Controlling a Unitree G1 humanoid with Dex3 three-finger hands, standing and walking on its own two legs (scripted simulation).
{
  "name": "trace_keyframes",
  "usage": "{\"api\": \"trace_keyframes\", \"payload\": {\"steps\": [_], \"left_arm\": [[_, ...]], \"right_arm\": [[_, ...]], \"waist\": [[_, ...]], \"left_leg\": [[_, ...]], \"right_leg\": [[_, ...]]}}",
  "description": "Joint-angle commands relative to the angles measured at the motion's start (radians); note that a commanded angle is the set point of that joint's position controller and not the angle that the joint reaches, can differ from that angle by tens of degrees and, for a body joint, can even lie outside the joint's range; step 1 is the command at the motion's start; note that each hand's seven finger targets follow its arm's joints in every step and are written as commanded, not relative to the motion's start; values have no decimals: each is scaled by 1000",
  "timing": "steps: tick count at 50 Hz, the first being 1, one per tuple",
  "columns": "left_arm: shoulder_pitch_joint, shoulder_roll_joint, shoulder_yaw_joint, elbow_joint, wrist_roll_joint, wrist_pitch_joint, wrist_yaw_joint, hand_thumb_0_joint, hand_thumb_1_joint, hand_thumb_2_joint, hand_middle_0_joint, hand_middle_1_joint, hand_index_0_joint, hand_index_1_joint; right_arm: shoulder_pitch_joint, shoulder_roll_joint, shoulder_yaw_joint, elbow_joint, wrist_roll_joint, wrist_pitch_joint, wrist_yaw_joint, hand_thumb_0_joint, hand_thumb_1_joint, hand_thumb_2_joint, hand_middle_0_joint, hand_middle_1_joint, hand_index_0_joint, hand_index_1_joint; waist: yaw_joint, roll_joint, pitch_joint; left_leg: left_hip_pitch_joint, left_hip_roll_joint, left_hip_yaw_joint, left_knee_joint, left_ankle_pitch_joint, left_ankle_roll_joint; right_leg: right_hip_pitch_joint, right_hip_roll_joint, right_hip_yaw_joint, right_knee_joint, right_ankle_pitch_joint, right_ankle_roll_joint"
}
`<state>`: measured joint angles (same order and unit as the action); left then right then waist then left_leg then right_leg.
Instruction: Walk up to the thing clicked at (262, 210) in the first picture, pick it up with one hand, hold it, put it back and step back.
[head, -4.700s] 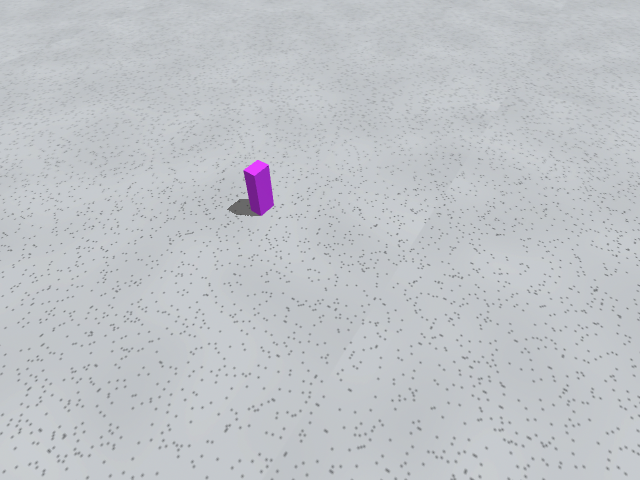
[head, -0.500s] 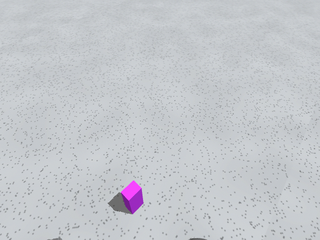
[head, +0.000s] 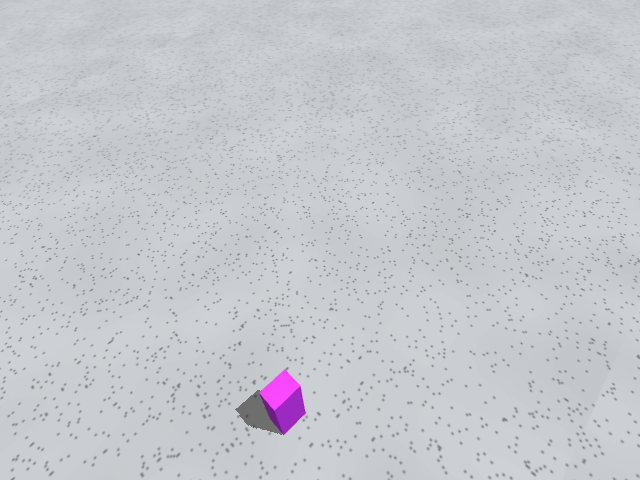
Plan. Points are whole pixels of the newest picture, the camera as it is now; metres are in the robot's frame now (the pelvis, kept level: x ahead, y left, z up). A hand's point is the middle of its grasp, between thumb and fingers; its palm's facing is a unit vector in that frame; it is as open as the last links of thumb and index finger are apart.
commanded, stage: walk up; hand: left
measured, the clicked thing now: (284, 403) +0.41 +0.15 -0.66
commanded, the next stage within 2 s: none
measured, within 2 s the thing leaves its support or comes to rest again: neither
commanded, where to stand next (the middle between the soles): +0.06 +0.00 m, yaw -2 degrees
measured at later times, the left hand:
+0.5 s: hand out of the picture +0.10 +0.24 -0.15, palm faces +0.00 -0.95 -0.33, open 7.4 cm
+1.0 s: hand out of the picture +0.08 +0.25 -0.15, palm faces +0.00 -0.94 -0.33, open 7.4 cm
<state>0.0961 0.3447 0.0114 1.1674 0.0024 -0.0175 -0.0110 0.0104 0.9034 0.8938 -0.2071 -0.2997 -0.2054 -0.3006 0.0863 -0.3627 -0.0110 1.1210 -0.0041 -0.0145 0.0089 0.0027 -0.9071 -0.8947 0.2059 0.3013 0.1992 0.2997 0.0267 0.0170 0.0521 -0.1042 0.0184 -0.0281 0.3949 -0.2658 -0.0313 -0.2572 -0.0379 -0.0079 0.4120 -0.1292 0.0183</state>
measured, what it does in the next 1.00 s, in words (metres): stands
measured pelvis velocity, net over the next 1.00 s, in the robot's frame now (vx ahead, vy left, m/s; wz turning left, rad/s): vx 0.00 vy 0.00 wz -0.01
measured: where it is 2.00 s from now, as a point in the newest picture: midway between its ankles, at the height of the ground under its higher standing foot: outside the picture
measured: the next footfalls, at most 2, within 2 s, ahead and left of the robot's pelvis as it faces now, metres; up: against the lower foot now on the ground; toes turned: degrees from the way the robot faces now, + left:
left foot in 1.66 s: +0.21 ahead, +0.10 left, +0.00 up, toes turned -1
right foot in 1.98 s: +0.04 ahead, -0.12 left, +0.00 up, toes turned -2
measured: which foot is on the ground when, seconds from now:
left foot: down 0.00-1.00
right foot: down 0.00-1.00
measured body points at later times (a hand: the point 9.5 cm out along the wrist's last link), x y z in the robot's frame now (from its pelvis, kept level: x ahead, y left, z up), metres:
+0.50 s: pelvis +0.00 -0.01 +0.00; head +0.01 -0.01 +0.45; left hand +0.10 +0.29 -0.13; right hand +0.07 -0.31 -0.13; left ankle -0.03 +0.14 -0.74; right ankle +0.06 -0.13 -0.74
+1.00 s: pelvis +0.00 +0.00 +0.00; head +0.01 -0.01 +0.45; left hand +0.08 +0.30 -0.13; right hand +0.06 -0.30 -0.14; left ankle -0.03 +0.14 -0.74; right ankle +0.06 -0.13 -0.74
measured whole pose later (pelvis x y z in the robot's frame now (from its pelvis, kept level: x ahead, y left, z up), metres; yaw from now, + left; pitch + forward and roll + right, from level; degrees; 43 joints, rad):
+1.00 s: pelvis +0.00 +0.00 +0.00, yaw -1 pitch -2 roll +1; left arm 0.08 0.33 0.03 1.16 0.01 0.00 -0.01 0.01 0.90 0.89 -0.21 -0.30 -0.21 -0.30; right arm 0.13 -0.35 -0.01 1.13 -0.01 -0.01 0.01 0.00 -0.91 -0.89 0.21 0.30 0.20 0.30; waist 0.01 0.00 0.05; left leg -0.07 0.03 -0.02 0.34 -0.25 -0.03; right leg -0.23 -0.03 0.00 0.37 -0.11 0.02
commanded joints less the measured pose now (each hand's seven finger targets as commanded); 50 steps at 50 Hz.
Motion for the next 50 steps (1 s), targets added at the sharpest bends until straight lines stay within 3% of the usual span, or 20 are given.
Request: {"api": "trace_keyframes", "payload": {"steps": [1, 3, 13, 16, 23, 40, 47, 50], "left_arm": [[-54, 210, 38, -62, -4, -20, 13, 0, 900, 900, -200, -300, -200, -300], [-62, 208, 39, -61, -4, -20, 15, 0, 900, 900, -200, -300, -200, -300], [-88, 208, 48, -65, 3, -13, 17, 0, 900, 900, -200, -300, -200, -300], [-113, 211, 53, -73, 6, -12, 16, 0, 900, 900, -200, -300, -200, -300], [-106, 205, 53, -76, 5, -9, 12, 0, 900, 900, -200, -300, -200, -300], [-89, 204, 56, -75, 6, -4, 9, 0, 900, 900, -200, -300, -200, -300], [-76, 204, 57, -80, 6, -5, 8, 0, 900, 900, -200, -300, -200, -300], [-80, 203, 55, -84, 7, -7, 8, 0, 900, 900, -200, -300, -200, -300]], "right_arm": [[-17, -212, -42, -43, 6, -13, -18, 0, -900, -900, 200, 300, 200, 300], [-19, -208, -42, -42, 7, -12, -19, 0, -900, -900, 200, 300, 200, 300], [-54, -197, -40, -43, 1, -4, -16, 0, -900, -900, 200, 300, 200, 300], [-40, -198, -40, -39, -1, -3, -14, 0, -900, -900, 200, 300, 200, 300], [-39, -200, -34, -40, -5, -10, -15, 0, -900, -900, 200, 300, 200, 300], [7, -204, -38, -38, -6, -10, -16, 0, -900, -900, 200, 300, 200, 300], [15, -201, -37, -47, -7, -11, -14, 0, -900, -900, 200, 300, 200, 300], [16, -204, -37, -50, -7, -11, -14, 0, -900, -900, 200, 300, 200, 300]], "waist": [[-21, -51, -138], [-23, -53, -159], [-17, -41, -99], [-28, -35, -94], [-18, -12, -89], [-20, -34, -54], [-20, -30, -60], [-21, -21, -76]], "left_leg": [[-4, 99, -47, -60, 237, 57], [4, 100, -43, -62, 264, 54], [-17, 94, -37, -101, 186, 49], [-33, 93, -36, -110, 152, 47], [-57, 92, -42, -133, 117, 47], [-68, 87, -51, -139, 54, 56], [-47, 87, -44, -124, 67, 56], [-56, 92, -47, -129, 73, 56]], "right_leg": [[143, -108, 89, -45, 214, -40], [172, -114, 86, -34, 266, -39], [157, -102, 84, -82, 139, -26], [162, -104, 91, -96, 90, -29], [178, -94, 90, -90, 87, -27], [141, -83, 105, -105, -28, -32], [115, -83, 111, -108, -33, -34], [144, -88, 107, -96, 18, -33]]}}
